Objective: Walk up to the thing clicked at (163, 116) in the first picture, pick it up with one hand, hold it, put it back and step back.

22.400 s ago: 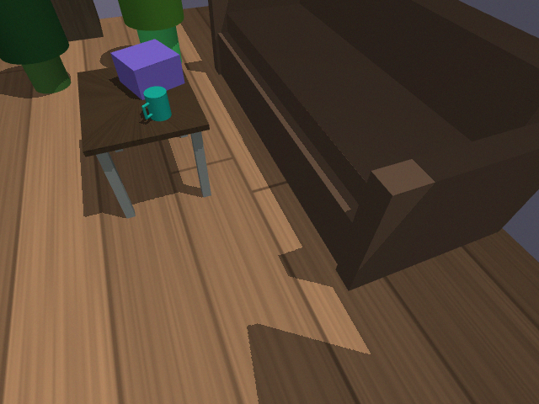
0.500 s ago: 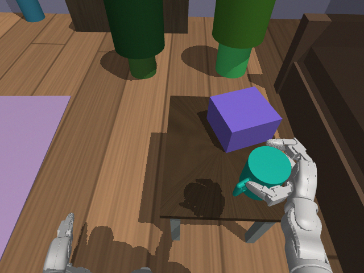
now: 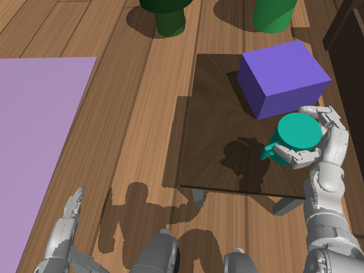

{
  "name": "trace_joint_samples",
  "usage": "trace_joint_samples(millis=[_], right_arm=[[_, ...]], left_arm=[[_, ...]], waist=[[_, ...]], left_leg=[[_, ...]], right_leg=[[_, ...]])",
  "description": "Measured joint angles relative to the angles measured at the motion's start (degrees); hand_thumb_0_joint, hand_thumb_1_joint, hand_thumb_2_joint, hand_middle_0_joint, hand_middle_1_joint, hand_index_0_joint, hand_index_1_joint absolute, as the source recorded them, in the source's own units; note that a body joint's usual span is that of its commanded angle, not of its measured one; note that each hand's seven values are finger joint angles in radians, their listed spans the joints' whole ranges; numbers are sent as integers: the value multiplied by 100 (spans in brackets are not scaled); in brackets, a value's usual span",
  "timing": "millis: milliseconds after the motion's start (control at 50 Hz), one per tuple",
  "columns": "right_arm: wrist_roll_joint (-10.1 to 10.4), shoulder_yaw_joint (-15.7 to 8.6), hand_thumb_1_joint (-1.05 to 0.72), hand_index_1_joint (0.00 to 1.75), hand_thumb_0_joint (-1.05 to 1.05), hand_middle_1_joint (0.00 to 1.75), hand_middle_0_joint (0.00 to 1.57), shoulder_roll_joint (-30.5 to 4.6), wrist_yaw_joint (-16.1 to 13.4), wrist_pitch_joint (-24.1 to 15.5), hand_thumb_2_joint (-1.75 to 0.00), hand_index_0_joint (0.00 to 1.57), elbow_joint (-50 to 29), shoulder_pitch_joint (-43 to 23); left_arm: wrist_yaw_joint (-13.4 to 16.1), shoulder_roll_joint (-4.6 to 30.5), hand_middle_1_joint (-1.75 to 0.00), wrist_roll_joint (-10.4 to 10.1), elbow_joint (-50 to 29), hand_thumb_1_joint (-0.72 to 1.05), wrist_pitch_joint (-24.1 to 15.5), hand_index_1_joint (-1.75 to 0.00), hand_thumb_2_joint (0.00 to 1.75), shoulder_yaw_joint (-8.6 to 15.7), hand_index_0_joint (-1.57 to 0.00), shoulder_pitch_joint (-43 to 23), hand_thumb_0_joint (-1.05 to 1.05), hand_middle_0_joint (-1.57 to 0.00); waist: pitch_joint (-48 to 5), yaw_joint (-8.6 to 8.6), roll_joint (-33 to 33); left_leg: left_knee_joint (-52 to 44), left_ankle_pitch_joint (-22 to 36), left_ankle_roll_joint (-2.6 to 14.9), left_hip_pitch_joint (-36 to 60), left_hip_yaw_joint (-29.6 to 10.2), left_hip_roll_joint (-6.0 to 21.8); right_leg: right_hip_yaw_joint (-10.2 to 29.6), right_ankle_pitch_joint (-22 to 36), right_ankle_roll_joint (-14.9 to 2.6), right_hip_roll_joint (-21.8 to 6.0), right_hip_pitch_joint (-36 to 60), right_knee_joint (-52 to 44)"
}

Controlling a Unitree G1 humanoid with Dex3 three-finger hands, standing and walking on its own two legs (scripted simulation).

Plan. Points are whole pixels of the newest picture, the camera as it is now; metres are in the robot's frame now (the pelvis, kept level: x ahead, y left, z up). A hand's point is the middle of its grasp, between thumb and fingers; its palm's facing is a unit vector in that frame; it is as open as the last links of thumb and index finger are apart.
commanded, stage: crouch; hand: right
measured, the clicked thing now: (285, 143) +0.42 -0.17 -0.02
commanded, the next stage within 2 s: lower in 0.64 s
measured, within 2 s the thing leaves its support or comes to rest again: rests again in 1.62 s
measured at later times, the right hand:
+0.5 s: hand (297, 135) +0.47 -0.21 -0.06, palm faces +0.28 +0.96 -0.02, open 11.5 cm
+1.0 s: hand (291, 139) +0.48 -0.22 -0.10, palm faces +0.27 +0.96 -0.01, open 11.5 cm
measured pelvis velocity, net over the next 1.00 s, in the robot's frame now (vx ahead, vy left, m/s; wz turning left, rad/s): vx -0.01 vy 0.00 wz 0.02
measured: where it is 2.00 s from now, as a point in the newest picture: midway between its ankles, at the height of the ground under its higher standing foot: outside the picture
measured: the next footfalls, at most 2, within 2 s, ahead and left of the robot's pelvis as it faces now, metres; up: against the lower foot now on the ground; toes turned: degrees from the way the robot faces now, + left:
none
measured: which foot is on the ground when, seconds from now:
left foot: down 0.00-1.00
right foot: down 0.00-1.00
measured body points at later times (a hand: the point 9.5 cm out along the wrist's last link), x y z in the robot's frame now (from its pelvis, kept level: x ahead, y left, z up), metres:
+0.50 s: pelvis +0.00 -0.01 -0.04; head +0.14 -0.05 +0.38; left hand +0.16 +0.26 -0.01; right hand +0.45 -0.27 -0.05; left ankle +0.07 +0.13 -0.66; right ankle +0.01 -0.12 -0.66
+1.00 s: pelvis -0.01 +0.00 -0.07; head +0.16 -0.05 +0.35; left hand +0.15 +0.26 -0.01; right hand +0.46 -0.27 -0.10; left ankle +0.07 +0.14 -0.66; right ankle +0.01 -0.12 -0.66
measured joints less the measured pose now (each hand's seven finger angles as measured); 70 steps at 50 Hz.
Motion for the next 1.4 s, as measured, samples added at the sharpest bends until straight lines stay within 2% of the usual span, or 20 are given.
trace_joint_samples(millis=[220,580,660,860,1140,1400], right_arm=[[-131,-444,61,107,1,102,60,-309,90,-301,-101,67,685,-474],[-292,-826,61,107,1,102,60,-708,182,-396,-101,67,1026,-772],[-321,-893,61,107,1,102,60,-801,226,-398,-101,67,1124,-884],[-326,-1021,61,107,1,102,60,-1028,307,-454,-101,67,1440,-1076],[-459,-1299,61,107,1,102,60,-1295,362,-635,-101,67,1508,-1099],[-506,-1336,61,107,1,102,60,-1439,303,-639,-101,67,1473,-1137]], left_arm=[[-147,157,-6,100,-684,-53,96,-5,5,58,-7,247,-1,-6],[-262,277,-6,189,-1294,-53,221,-5,6,75,-7,281,-1,-6],[-261,301,-6,171,-1392,-53,257,-5,5,107,-7,276,-1,-6],[-271,287,-6,180,-1636,-52,205,-5,5,1,-7,336,-1,-6],[-321,391,-6,228,-2157,-53,56,-6,5,81,-7,395,-1,-6],[-378,465,-6,254,-2377,-53,34,-6,5,135,-7,492,-1,-7]], waist=[[-207,235,-87],[-373,531,-154],[-360,582,-154],[-379,703,-165],[-381,953,-90],[-435,1067,-88]], left_leg=[[554,-190,-35,-787,3,-39],[1134,-385,-10,-1559,131,-65],[1215,-393,-2,-1673,147,-67],[1384,-412,21,-1925,198,-75],[1944,-526,33,-2632,241,-98],[2248,-589,15,-3017,265,-112]], right_leg=[[20,-283,-34,-39,-820,680],[171,-529,-8,-71,-1657,1372],[191,-542,-2,-73,-1777,1462],[251,-573,21,-80,-2051,1663],[319,-743,40,-102,-2766,2286],[359,-857,24,-111,-3173,2662]])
